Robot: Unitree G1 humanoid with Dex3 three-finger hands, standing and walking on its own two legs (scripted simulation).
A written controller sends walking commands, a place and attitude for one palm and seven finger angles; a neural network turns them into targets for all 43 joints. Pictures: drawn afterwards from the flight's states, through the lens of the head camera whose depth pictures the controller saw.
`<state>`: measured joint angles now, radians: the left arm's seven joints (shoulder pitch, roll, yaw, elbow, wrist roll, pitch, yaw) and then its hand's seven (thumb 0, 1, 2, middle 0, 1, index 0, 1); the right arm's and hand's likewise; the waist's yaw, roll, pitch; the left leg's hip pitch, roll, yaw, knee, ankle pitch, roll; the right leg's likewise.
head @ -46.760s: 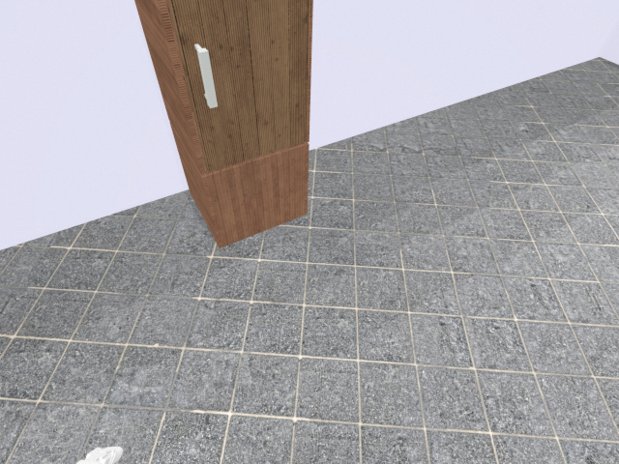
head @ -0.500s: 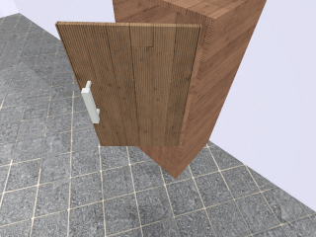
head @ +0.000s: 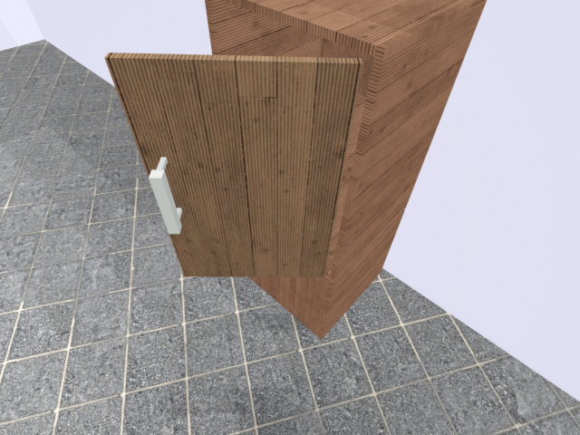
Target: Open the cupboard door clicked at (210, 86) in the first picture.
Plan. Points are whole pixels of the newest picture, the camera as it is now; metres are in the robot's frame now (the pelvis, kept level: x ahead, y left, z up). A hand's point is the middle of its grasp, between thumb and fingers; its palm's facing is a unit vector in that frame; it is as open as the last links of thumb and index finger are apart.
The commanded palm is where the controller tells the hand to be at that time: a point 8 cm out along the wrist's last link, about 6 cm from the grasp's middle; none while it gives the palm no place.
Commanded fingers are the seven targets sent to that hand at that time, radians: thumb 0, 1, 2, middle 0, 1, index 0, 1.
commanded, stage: look again from close up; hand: left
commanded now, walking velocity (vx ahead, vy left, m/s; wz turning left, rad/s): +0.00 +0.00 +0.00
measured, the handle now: (169, 196) +0.53 +0.28 -0.01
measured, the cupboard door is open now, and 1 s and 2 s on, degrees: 43 43 43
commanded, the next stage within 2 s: come to a stop and stand still in 0.38 s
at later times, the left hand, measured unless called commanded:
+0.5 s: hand out of the picture -0.04 +0.16 -0.18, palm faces +0.06 -0.98 -0.18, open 7.4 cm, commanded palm none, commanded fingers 0.00 0.90 0.90 -0.20 -0.30 -0.20 -0.30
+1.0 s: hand out of the picture -0.07 +0.22 -0.19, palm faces +0.05 -0.98 -0.18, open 7.4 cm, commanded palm none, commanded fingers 0.00 0.90 0.90 -0.20 -0.30 -0.20 -0.30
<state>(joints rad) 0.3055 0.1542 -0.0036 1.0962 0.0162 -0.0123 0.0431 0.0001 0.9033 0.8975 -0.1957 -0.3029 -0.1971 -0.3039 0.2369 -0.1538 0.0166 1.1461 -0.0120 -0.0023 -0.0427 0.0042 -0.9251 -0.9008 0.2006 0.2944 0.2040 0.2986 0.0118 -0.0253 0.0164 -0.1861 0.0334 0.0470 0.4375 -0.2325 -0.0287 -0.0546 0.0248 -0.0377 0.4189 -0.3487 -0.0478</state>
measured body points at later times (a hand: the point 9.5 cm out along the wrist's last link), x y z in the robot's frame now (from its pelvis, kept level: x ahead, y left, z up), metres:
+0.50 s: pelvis -0.01 +0.00 +0.00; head +0.00 +0.00 +0.45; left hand -0.04 +0.21 -0.16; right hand -0.02 -0.21 -0.16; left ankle +0.00 +0.14 -0.74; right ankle -0.08 -0.08 -0.74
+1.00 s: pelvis -0.07 +0.05 -0.01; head -0.09 +0.07 +0.44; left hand -0.07 +0.27 -0.17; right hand -0.04 -0.18 -0.15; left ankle +0.00 +0.14 -0.74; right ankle -0.08 -0.08 -0.74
